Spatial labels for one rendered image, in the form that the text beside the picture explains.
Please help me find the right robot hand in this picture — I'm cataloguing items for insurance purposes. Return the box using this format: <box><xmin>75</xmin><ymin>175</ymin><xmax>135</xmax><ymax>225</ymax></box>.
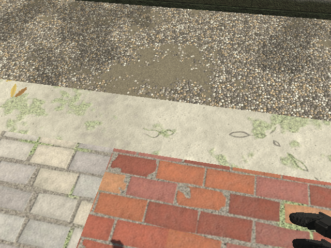
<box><xmin>289</xmin><ymin>212</ymin><xmax>331</xmax><ymax>248</ymax></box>

